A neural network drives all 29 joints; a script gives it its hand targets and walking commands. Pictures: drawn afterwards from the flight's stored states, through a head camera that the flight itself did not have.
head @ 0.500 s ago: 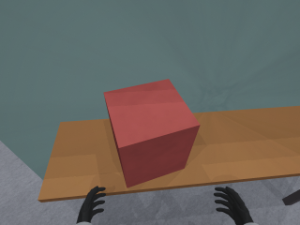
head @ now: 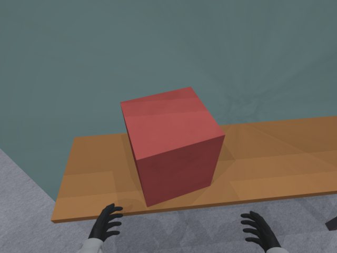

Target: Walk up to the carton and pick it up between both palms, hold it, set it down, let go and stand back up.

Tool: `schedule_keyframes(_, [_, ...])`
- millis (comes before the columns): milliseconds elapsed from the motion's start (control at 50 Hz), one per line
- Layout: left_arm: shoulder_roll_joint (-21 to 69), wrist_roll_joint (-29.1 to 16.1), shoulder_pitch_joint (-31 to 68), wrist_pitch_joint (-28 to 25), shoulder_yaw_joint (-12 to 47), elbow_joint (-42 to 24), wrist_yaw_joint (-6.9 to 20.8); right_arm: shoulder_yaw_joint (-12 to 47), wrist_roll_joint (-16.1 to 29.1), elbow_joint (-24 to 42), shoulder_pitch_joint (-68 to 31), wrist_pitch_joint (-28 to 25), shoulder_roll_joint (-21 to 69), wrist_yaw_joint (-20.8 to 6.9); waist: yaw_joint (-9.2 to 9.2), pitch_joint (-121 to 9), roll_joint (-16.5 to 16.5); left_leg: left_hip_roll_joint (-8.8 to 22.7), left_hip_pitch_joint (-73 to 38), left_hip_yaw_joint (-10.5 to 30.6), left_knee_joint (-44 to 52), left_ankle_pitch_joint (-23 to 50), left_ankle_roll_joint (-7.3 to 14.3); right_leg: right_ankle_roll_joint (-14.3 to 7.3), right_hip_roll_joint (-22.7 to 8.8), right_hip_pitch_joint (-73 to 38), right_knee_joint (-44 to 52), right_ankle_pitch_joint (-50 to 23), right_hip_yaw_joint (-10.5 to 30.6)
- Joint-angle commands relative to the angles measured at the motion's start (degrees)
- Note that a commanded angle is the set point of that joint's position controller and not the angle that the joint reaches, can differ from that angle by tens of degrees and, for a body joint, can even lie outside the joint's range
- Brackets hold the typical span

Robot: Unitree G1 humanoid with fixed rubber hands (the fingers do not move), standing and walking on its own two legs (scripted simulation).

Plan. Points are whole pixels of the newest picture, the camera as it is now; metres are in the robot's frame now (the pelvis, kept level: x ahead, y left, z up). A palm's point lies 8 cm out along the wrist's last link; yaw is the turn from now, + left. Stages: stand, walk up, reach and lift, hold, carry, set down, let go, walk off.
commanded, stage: let go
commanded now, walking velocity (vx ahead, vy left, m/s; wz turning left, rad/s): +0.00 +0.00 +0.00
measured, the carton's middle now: (168, 147) +0.40 +0.03 +0.00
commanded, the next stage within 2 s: stand in 0.32 s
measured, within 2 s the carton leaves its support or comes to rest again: neither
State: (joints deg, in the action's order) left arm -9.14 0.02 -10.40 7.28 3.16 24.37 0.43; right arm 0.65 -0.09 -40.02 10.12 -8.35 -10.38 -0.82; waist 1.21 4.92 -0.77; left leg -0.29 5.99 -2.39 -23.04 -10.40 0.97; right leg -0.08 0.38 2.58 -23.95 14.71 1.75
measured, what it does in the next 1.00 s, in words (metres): stands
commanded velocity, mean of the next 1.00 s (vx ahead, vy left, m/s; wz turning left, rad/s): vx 0.00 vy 0.00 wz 0.00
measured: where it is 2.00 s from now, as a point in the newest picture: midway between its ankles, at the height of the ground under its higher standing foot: outside the picture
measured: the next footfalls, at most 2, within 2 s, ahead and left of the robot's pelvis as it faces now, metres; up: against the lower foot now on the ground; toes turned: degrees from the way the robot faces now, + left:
none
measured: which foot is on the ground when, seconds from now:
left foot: down 0.00-1.00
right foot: down 0.00-1.00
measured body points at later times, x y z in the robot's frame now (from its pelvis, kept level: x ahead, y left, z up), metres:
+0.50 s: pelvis +0.00 -0.02 -0.01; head +0.00 -0.01 +0.44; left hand +0.16 +0.21 -0.10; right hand +0.14 -0.25 -0.12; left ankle +0.03 +0.11 -0.74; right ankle -0.01 -0.12 -0.74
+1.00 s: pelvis +0.01 -0.03 -0.01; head +0.00 +0.01 +0.44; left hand +0.00 +0.22 -0.17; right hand +0.11 -0.24 -0.14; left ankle +0.03 +0.11 -0.74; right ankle -0.01 -0.12 -0.74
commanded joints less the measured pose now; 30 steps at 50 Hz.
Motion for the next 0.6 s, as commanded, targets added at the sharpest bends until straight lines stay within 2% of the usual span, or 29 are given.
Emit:
schedule_keyframes(0, [-7.1, 0.3, 6.9, 3.4, -4.6, 0.5, -1.6, -2.9, -1.0, 7.8, -6.5, -1.6, -6.7, 0.4, -0.7, 0.3, -3.9, 0.7, -7.1, -2.0, 4.4, -3.8, 0.7, -1.0, 0.4, 14.2, 9.1, 6.4, -3.8])
schedule_keyframes(160, [-7.8, -0.5, 7.1, 3.8, -4.8, 1.4, -0.6, -3.3, -1.8, 8.0, -6.7, -1.6, -6.4, 0.7, -0.52, -0.1, -5.4, 0.1, -8.1, -2.4, 3.7, -1.8, 0.7, -0.4, 0.5, 14.1, 8.7, 3.9, -3.9])
schedule_keyframes(300, [-8.3, -0.8, 7.0, 3.3, -4.4, 1.1, 0.1, -3.4, -1.8, 8.4, -6.3, -1.6, -5.9, 1.1, -0.56, 0.1, -5.4, -0.5, -8.6, -2.4, 3.3, -0.5, 0.6, 0.2, 0.2, 14.2, 8.5, 1.4, -3.5])
schedule_keyframes(320, [-11.5, 3.0, 2.4, -3.3, -7.1, 4.8, -0.5, -3.0, -3.7, 2.7, 0.8, 4.6, -6.2, 0.1, -0.64, 6.8, -7.4, 5.6, 9.9, 7.9, -0.8, 15.4, -0.1, 1.1, -2.4, 11.1, 3.8, -1.2, -1.5])
schedule_keyframes(340, [-12.3, 2.6, 0.2, -5.8, -6.8, 5.9, -0.6, -4.3, -3.4, 2.8, 5.1, 6.9, -8.0, 0.0, -0.89, 6.7, -7.5, 4.9, 14.0, 7.2, -2.4, 10.3, -0.5, 0.4, -4.4, 8.8, 6.2, 2.7, 1.6])
schedule_keyframes(360, [-12.2, 2.4, 0.5, -6.9, -6.5, 6.5, -0.5, -4.4, -3.0, 2.8, 4.9, 7.8, -7.9, -0.2, -1.25, 7.0, -8.2, 3.6, 14.7, 6.6, -2.7, 5.3, -1.0, -0.4, -5.6, 10.0, 7.7, 5.8, 3.9])
schedule_keyframes(400, [-9.9, 2.0, 0.9, -8.1, -5.5, 6.2, 0.0, -4.4, -2.1, 3.3, 3.5, 7.8, -7.4, -1.1, -0.69, 0.0, -6.8, 3.8, 8.3, 6.1, -3.2, 5.6, -0.9, -1.3, -5.0, 12.4, 6.6, 4.5, 3.7])
schedule_keyframes(440, [-10.0, 1.9, 2.3, -8.6, -5.5, 6.9, -0.1, -4.4, -2.3, 2.8, 3.5, 7.4, -6.9, -1.6, -1.11, -3.7, -4.9, 2.5, 8.3, 6.0, -3.5, 5.5, -1.0, -2.0, -5.1, 10.7, 6.5, 6.3, 3.3])
schedule_keyframes(480, [-9.5, 1.7, 2.0, -8.8, -5.7, 7.6, 0.0, -4.6, -2.0, 1.9, 2.8, 7.0, -6.7, -1.6, -0.36, -7.6, 1.4, 2.6, 8.9, 6.7, -4.4, 9.1, -0.9, -2.6, -4.7, 7.2, 4.4, 0.7, 2.0])
schedule_keyframes(500, [-9.4, 1.5, 0.9, -9.0, -5.9, 8.8, 0.0, -4.6, -1.9, 1.5, 2.5, 6.8, -6.3, -1.5, -0.13, -9.1, 3.3, 2.8, 8.8, 6.9, -4.8, 11.0, -0.7, -2.7, -4.5, 6.0, 3.1, -2.8, 1.3])
schedule_keyframes(540, [-9.6, 1.3, -0.6, -9.1, -6.3, 11.2, -0.1, -4.6, -1.8, 0.7, 2.8, 6.8, -5.8, -1.0, 0.07, -11.9, 4.6, 2.9, 8.2, 7.4, -5.6, 13.5, -0.4, -3.0, -4.3, 4.0, 1.5, -7.4, 0.3])
schedule_keyframes(580, [-9.8, 1.5, -1.5, -9.0, -6.5, 13.4, -0.2, -4.6, -1.8, -0.2, 3.9, 6.9, -5.5, -0.4, -0.06, -12.5, 5.2, 2.7, 8.7, 7.8, -6.4, 13.7, -0.2, -3.3, -4.5, 3.4, 1.3, -8.7, -0.3])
